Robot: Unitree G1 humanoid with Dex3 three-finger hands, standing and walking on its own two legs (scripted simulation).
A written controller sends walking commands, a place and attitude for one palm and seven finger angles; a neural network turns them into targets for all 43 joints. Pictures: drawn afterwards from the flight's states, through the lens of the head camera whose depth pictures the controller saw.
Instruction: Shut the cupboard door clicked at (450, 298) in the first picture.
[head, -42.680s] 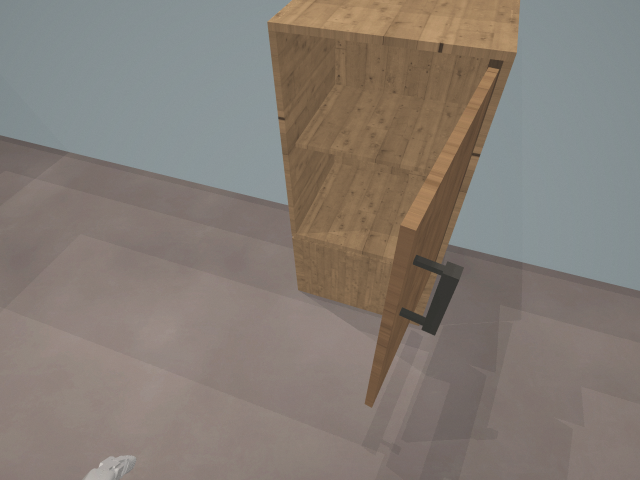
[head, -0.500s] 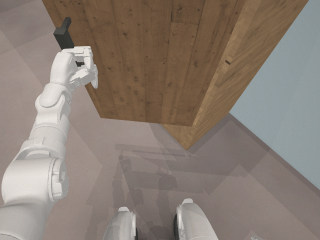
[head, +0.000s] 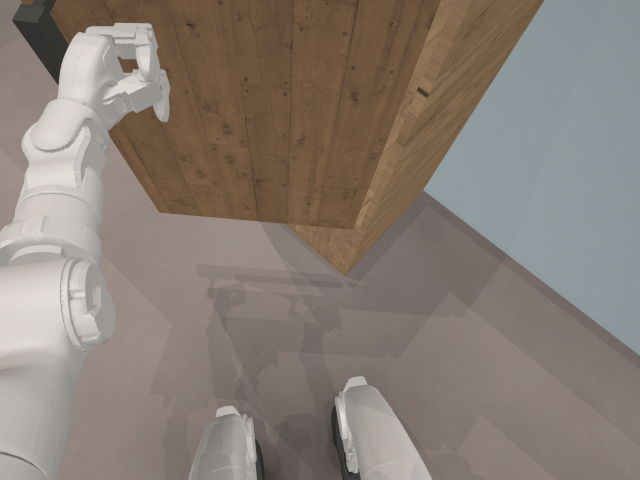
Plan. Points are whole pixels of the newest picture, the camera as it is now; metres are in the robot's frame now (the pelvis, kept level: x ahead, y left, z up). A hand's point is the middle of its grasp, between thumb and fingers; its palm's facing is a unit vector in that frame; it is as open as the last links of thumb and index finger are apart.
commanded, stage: push the door shut along its arc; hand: left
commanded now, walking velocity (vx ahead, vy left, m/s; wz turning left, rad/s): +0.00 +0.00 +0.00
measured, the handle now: (77, 64) +0.59 +0.20 +0.09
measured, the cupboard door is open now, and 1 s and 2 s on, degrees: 38 23 23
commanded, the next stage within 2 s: pull the fist back off the door in 0.66 s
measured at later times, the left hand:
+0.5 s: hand (171, 66) +0.57 +0.09 +0.10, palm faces -0.37 -0.93 -0.03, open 3.4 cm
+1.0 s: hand (204, 37) +0.63 +0.06 +0.09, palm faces +0.05 -1.00 -0.05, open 3.2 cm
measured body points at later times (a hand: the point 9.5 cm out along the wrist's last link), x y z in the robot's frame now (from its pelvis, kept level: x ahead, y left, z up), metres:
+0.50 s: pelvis +0.00 +0.00 -0.01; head +0.18 +0.01 +0.40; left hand +0.59 +0.15 +0.11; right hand -0.01 -0.27 -0.11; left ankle +0.02 +0.12 -0.64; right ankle +0.06 -0.14 -0.64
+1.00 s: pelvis +0.00 +0.00 -0.02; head +0.20 +0.01 +0.39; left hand +0.62 +0.11 +0.10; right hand -0.05 -0.24 -0.12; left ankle +0.02 +0.12 -0.64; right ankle +0.06 -0.14 -0.64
